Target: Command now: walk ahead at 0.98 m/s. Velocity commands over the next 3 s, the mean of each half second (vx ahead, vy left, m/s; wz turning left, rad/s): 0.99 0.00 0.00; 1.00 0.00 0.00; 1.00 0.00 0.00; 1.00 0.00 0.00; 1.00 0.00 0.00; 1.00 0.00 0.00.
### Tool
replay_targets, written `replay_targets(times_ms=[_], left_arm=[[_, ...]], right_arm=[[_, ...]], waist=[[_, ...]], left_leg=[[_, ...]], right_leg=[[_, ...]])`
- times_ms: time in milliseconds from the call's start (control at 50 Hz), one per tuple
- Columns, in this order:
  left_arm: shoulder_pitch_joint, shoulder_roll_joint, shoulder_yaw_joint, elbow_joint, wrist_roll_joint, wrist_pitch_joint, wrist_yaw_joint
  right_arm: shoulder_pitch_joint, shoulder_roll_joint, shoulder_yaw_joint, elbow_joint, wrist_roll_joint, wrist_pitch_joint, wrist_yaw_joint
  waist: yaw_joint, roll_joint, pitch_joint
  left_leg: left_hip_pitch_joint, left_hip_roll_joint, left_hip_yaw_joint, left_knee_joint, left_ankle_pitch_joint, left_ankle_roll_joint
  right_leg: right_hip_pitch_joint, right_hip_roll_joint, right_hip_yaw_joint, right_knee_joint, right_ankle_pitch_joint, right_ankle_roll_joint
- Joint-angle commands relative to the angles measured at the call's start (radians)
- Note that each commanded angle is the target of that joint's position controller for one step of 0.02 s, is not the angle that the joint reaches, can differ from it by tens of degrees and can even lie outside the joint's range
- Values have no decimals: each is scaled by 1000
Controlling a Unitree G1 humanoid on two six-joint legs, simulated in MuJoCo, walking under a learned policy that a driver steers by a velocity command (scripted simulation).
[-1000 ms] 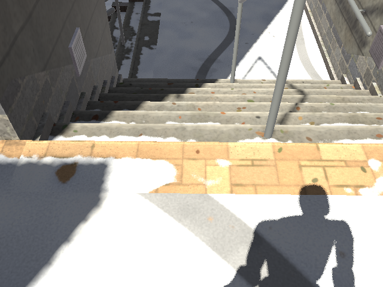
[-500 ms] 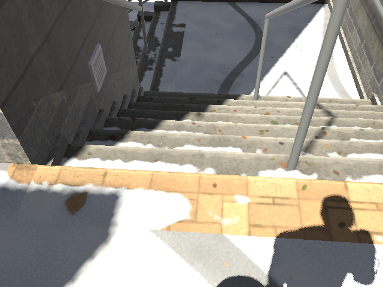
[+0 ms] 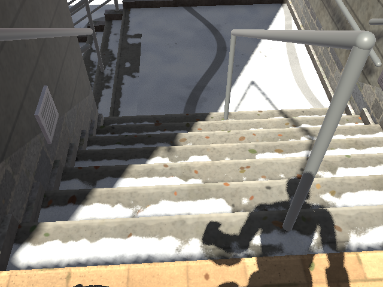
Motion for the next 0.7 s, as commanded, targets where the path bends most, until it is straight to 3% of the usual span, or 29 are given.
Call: replay_targets(times_ms=[20,80,120,140,160,180,200,220,240,260,280,300,320,340,360,400,420,440,460,480,520,540,580,600,620,640,660,680,700], left_arm=[[-117,34,-11,-80,-14,-9,-3],[-56,90,8,-76,-13,-9,14],[218,181,47,-1,-22,-8,33],[419,210,65,56,-10,-4,48],[554,288,84,75,6,1,62],[484,271,86,72,27,1,49],[388,198,81,56,10,-1,37],[344,166,74,64,4,-12,35],[315,133,68,79,15,-21,32],[324,96,56,94,18,-32,37],[335,70,45,113,12,-40,42],[362,76,45,122,2,-54,44],[333,94,46,120,-27,-69,41],[334,126,51,124,-33,-79,39],[349,136,52,129,-37,-85,34],[369,175,58,139,-33,-71,41],[396,171,50,143,-33,-69,44],[503,133,41,186,-38,-66,59],[581,131,36,209,-30,-62,71],[524,119,30,198,-24,-60,84],[492,117,21,179,-34,-49,91],[484,140,23,178,-40,-55,102],[533,152,21,199,-27,-46,110],[455,172,19,186,2,-37,109],[379,191,23,165,11,-34,108],[335,198,34,178,-6,-22,118],[253,207,53,186,-29,1,127],[223,106,40,138,-21,2,129],[458,50,20,68,-99,-29,131]], right_arm=[[-1,-145,-12,-52,6,-24,-14],[7,-205,-16,-43,-18,-3,-31],[-33,-266,-34,-45,-41,33,-47],[-83,-261,-37,-61,-40,44,-51],[-91,-162,-19,-96,-45,36,-43],[33,-82,-5,-133,32,19,-17],[-110,-164,-15,-152,21,18,-36],[-205,-171,-18,-181,19,9,-34],[-236,-143,-12,-189,8,10,-29],[-246,-116,-7,-200,-8,25,-20],[-238,-89,0,-206,-22,45,-7],[-265,-90,-1,-218,-26,63,-1],[-340,-98,1,-259,-26,77,0],[-411,-97,7,-287,-33,83,4],[-463,-98,13,-309,-38,79,9],[-471,-100,17,-292,-46,83,27],[-407,-111,2,-260,-31,87,26],[-432,-152,-18,-264,-22,72,29],[-514,-164,-23,-293,-24,61,29],[-574,-153,-16,-318,-44,53,41],[-587,-106,-6,-304,-27,44,47],[-592,-113,-5,-300,-31,37,45],[-610,-119,-2,-307,-36,40,24],[-418,-135,-19,-245,-46,43,9],[-126,-172,-37,-163,-49,44,-15],[73,-195,-54,-106,-55,56,-30],[152,-225,-68,-103,-84,52,-26],[112,-278,-69,-82,-60,53,-23],[86,-269,-45,-101,-59,38,-16]], waist=[[36,46,165],[87,116,53],[223,133,-94],[314,120,-181],[310,-37,-282],[163,-271,-418],[184,-45,-267],[170,8,-142],[125,83,-57],[86,89,-19],[50,45,6],[41,24,43],[23,24,97],[31,-27,132],[37,-21,149],[52,-36,112],[41,-43,61],[73,-37,49],[117,-39,60],[101,20,102],[128,20,86],[139,30,73],[171,38,116],[75,-24,22],[-51,-52,-90],[-181,-12,-167],[-305,189,-33],[-198,282,51],[7,340,-136]], left_leg=[[-187,257,-70,-159,727,53],[52,301,-38,48,1278,31],[61,319,-35,433,1332,12],[-86,297,-18,728,1163,14],[-325,182,-21,1105,497,36],[-743,1,-156,1415,-158,-5],[-872,93,-184,1405,-57,25],[-857,131,-183,1327,14,34],[-812,166,-187,1255,24,35],[-754,191,-202,1189,35,32],[-712,206,-197,1127,35,19],[-721,217,-196,1060,34,11],[-651,237,-185,839,95,-5],[-610,213,-123,743,169,-16],[-586,200,-81,630,256,-18],[-464,136,8,593,348,-27],[-451,141,6,677,511,-4],[-709,211,-124,597,642,31],[-868,203,-112,559,626,45],[-810,213,-109,396,787,44],[-529,167,-35,343,957,40],[-469,148,-24,357,971,19],[-502,138,-3,306,856,-6],[-347,115,15,432,863,19],[-137,103,23,456,863,39],[34,174,-62,292,856,49],[49,237,-91,-37,869,146],[173,317,-111,252,1187,93],[528,519,-346,601,1731,133]], right_leg=[[212,71,-73,-170,88,-31],[319,180,-105,-219,-86,-66],[589,222,-60,-265,-206,-89],[830,153,8,-284,-252,-118],[1039,-87,273,-228,-479,-133],[1303,-280,880,-437,-661,-287],[1203,-235,795,-498,-589,-250],[1034,-204,626,-517,-427,-228],[874,-167,525,-547,-339,-205],[755,-123,437,-563,-320,-175],[670,-89,378,-592,-344,-149],[644,-68,337,-615,-319,-135],[525,-16,230,-680,-289,-100],[460,20,179,-714,-209,-99],[452,46,133,-713,-110,-95],[457,35,83,-680,168,-80],[519,14,51,-596,298,-61],[768,22,78,-483,171,-62],[919,-8,115,-449,128,-79],[813,35,80,-417,-39,-60],[621,49,60,-351,-141,-43],[592,44,69,-283,-163,-44],[658,35,92,-179,-108,-51],[656,10,74,33,125,-50],[612,19,52,322,265,-41],[580,29,50,655,386,-23],[427,205,-15,1256,-188,-8],[57,314,87,1443,-934,-45],[-235,256,256,1297,-883,-36]])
